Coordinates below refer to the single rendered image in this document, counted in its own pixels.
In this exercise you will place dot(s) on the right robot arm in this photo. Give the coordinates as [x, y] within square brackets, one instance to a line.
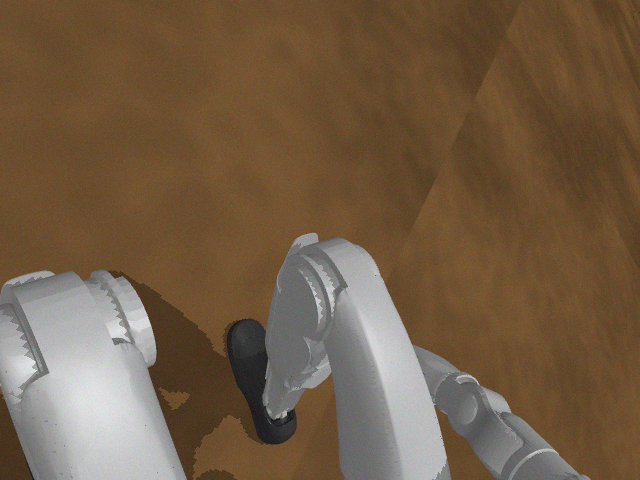
[506, 445]

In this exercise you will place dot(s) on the right robot foot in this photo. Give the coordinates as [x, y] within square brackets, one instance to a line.
[248, 359]

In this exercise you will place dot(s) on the right robot hand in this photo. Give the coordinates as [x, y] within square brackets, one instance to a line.
[435, 369]

